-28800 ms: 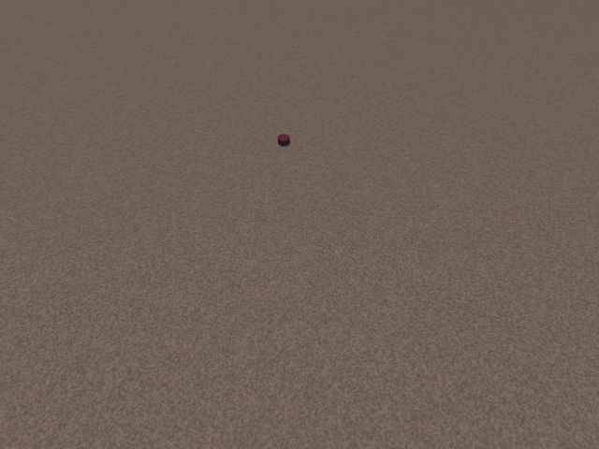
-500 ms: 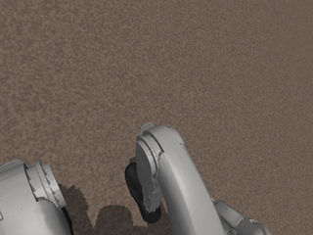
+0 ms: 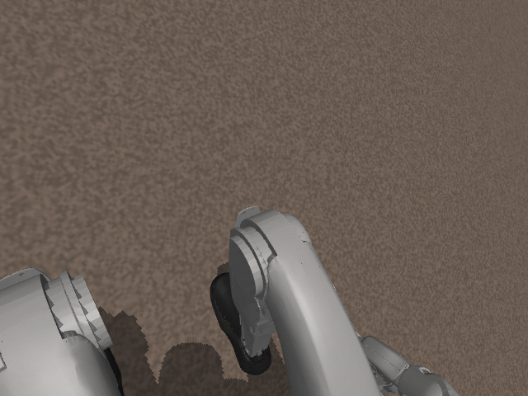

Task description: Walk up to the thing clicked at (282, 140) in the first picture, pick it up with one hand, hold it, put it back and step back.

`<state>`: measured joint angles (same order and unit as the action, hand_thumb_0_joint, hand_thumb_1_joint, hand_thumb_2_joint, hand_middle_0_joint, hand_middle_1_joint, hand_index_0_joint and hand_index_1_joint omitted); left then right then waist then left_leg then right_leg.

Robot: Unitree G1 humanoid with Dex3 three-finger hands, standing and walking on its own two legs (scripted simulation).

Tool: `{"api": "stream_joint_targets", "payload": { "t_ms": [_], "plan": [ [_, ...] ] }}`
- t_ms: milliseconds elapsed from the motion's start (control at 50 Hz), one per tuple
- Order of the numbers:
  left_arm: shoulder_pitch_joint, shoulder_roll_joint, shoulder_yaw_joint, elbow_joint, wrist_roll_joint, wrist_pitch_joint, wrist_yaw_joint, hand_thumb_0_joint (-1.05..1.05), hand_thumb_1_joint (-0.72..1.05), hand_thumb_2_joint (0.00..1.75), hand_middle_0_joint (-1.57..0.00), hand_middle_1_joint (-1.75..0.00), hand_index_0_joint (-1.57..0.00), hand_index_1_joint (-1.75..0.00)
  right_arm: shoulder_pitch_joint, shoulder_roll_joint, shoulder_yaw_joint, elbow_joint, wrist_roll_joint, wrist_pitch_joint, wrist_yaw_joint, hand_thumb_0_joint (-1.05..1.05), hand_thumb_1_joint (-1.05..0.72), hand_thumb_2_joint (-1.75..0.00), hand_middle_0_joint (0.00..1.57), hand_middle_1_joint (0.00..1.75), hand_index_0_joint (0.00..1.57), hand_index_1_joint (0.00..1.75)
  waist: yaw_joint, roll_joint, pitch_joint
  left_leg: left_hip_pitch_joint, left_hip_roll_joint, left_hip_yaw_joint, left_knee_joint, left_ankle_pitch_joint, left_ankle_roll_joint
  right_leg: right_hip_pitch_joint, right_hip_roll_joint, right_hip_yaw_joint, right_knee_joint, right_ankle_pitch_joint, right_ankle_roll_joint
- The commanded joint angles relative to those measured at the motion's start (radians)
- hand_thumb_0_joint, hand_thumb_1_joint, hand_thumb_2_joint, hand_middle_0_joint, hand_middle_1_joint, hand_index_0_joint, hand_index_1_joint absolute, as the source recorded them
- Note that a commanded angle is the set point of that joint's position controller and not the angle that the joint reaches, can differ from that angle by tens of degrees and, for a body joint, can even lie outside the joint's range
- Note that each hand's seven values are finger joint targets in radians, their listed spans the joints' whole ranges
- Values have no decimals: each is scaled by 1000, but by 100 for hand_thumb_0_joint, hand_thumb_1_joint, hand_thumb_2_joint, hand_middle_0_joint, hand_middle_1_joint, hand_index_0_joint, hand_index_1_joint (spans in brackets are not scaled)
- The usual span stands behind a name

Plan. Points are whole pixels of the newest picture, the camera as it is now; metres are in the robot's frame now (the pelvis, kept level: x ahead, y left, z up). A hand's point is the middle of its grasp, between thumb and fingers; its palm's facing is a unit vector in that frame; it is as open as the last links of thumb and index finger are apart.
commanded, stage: withdraw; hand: left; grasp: from above
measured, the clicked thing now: out of the picture +0.42 +0.34 -0.28
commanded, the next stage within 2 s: home in 1.12 s
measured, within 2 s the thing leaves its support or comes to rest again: neither
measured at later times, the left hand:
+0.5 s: hand out of the picture +0.42 +0.36 -0.16, palm faces -0.28 -0.10 -0.95, open 13.9 cm
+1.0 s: hand out of the picture +0.39 +0.35 -0.13, palm faces -0.46 -0.14 -0.88, open 13.9 cm
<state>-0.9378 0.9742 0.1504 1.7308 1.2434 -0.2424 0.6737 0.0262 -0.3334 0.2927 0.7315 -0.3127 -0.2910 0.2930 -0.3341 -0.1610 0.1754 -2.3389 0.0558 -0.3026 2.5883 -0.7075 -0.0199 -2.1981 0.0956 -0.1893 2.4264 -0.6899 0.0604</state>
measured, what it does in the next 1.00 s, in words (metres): stands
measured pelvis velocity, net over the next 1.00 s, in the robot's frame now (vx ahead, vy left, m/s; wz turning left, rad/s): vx -0.01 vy -0.01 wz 0.11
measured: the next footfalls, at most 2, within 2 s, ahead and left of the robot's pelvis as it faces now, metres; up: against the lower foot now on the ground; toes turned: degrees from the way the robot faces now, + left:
none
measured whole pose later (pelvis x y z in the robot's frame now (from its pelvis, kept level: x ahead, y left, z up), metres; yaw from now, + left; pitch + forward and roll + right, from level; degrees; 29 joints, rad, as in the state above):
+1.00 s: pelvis -0.01 -0.01 +0.03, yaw +6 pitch +29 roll -8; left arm -0.94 0.82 0.07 1.47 1.26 -0.29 0.35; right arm 0.13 -0.31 0.14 0.71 -0.16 -0.06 0.14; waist -0.24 -0.06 0.01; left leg -2.32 0.04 -0.18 2.42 -0.61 -0.02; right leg -2.20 0.05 -0.11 2.34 -0.65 0.03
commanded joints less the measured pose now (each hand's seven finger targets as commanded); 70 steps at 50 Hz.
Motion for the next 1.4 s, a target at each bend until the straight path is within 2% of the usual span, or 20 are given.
{"api": "stream_joint_targets", "payload": {
  "t_ms": [0,120,180,240,260,320,340,380,480,600,700,800,940,1020,1080,1140,1200,1240,1300,1380],
  "plan": [
    [-219,236,7,-95,-9,-9,30,0,-48,96,-7,-102,-8,-100,174,-324,-92,0,8,3,-16,0,-88,-89,20,30,20,30,-37,498,-614,446,23,131,-251,177,23,324,33,-98,-222,248,-69],
    [-221,206,-9,-89,-3,-10,35,0,-47,95,-7,-100,-9,-98,160,-323,-91,1,5,5,-15,0,-89,-89,20,30,20,30,-42,527,-601,461,24,123,-262,184,15,298,35,-111,-208,254,-71],
    [-242,249,7,-160,2,-9,39,0,-48,95,-7,-100,-8,-97,161,-336,-104,-4,12,6,-20,0,-89,-90,20,30,20,30,-27,558,-629,485,23,124,-274,182,12,301,28,-108,-208,249,-75],
    [-211,263,40,-234,21,6,29,0,-48,96,-7,-99,-8,-98,176,-328,-130,-6,15,8,-12,0,-89,-90,20,30,20,30,0,621,-692,530,22,133,-280,205,6,296,28,-99,-198,267,-80],
    [-205,285,86,-304,13,10,30,0,-48,96,-7,-99,-8,-98,185,-324,-145,8,18,13,-13,0,-89,-90,20,30,20,30,30,659,-754,555,21,140,-291,233,2,314,28,-96,-204,285,-83],
    [-180,186,63,-448,-19,44,1,0,-50,97,-6,-98,-7,-97,188,-296,-182,-16,42,20,1,0,-89,-90,20,30,20,30,65,712,-850,593,12,162,-306,288,-1,310,23,-81,-211,328,-87],
    [-160,120,16,-462,-34,62,-21,0,-49,97,-6,-98,-7,-97,186,-278,-191,-3,59,28,6,0,-89,-90,20,30,20,30,80,730,-867,606,11,162,-327,281,-4,279,22,-76,-207,318,-94],
    [-137,120,26,-505,-50,93,-58,0,-49,97,-6,-98,-7,-97,205,-283,-231,6,88,46,6,0,-89,-90,20,30,20,30,104,705,-866,589,7,167,-353,262,1,233,19,-67,-225,296,-94],
    [-182,-26,-76,-555,-96,160,-194,0,-51,99,-7,-100,-7,-99,258,-248,-280,4,154,106,-2,0,-90,-90,20,30,20,30,92,550,-836,493,-3,190,-382,189,32,246,14,-13,-305,239,-92],
    [-208,-72,-127,-559,-131,154,-359,0,-52,100,-8,-101,-7,-101,282,-216,-303,-23,199,172,-51,0,-90,-90,20,30,20,30,90,366,-775,437,-21,202,-429,117,49,302,3,39,-386,135,-94],
    [-199,-30,-116,-501,-117,94,-418,0,-50,100,-7,-102,-8,-101,268,-190,-280,-53,205,207,-103,0,-89,-90,20,30,20,30,98,267,-714,372,-33,228,-432,98,56,344,-4,66,-429,80,-91],
    [-241,1,-108,-444,-67,13,-392,0,-50,99,-7,-101,-8,-100,255,-189,-251,-61,193,224,-140,0,-89,-90,20,30,20,30,86,307,-704,403,-31,223,-420,102,49,290,-6,54,-390,91,-98],
    [-370,129,-32,-392,18,-67,-253,0,-49,98,-7,-101,-8,-99,274,-215,-221,-46,149,224,-170,0,-89,-89,20,30,20,30,74,447,-766,492,-29,214,-400,112,30,239,-12,20,-329,97,-99],
    [-333,168,20,-413,47,-53,-185,0,-49,97,-7,-100,-8,-98,282,-224,-228,-31,127,209,-171,0,-89,-89,20,30,20,30,98,575,-846,586,-25,217,-407,157,17,219,-20,-5,-280,155,-104],
    [-306,152,26,-506,33,-14,-173,0,-48,96,-9,-97,-10,-96,286,-230,-256,-29,126,200,-163,0,-89,-89,20,30,20,30,108,640,-928,643,-24,225,-419,190,14,213,-27,-12,-274,201,-103],
    [-213,152,55,-574,-10,38,-187,0,-48,95,-9,-96,-9,-95,300,-224,-286,-28,138,197,-151,0,-89,-89,20,30,20,30,152,603,-979,625,-24,246,-417,217,25,258,-31,10,-305,232,-99],
    [-176,13,-33,-535,-49,86,-235,0,-47,95,-8,-97,-9,-95,323,-202,-301,0,157,204,-143,0,-89,-89,20,30,20,30,124,517,-932,585,-26,245,-439,198,35,259,-23,16,-346,227,-96],
    [-202,13,-42,-578,-79,94,-265,0,-31,84,-23,-81,-20,-79,337,-202,-307,6,172,209,-146,0,-89,-90,20,30,20,30,119,476,-895,543,-29,243,-441,190,44,273,-24,20,-366,222,-93],
    [-124,28,-5,-665,-117,103,-307,0,-12,83,-22,-57,-20,-58,339,-192,-323,-5,191,214,-142,0,-89,-90,20,30,20,30,177,429,-986,580,-31,253,-463,238,48,378,-28,38,-395,257,-89],
    [-33,-31,6,-823,-200,111,-361,0,16,73,-19,-38,-18,-39,324,-172,-357,-36,225,222,-141,0,-89,-90,20,30,20,30,223,400,-1044,615,-37,268,-529,242,52,456,-33,63,-457,257,-90]
  ]
}}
